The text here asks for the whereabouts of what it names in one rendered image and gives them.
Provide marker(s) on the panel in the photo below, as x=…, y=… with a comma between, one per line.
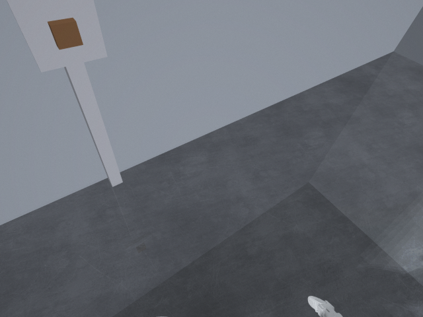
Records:
x=32, y=17

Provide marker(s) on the button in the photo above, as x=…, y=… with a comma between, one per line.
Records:
x=66, y=33

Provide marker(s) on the robot right hand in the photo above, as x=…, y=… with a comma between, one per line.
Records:
x=324, y=308

